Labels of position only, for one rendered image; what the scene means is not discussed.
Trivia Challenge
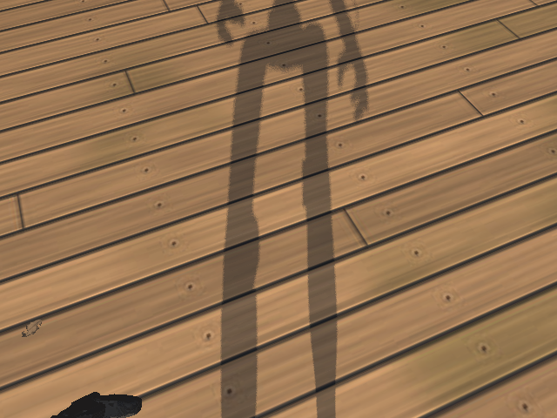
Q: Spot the robot left hand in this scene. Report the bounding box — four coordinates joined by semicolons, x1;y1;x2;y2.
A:
51;392;142;418

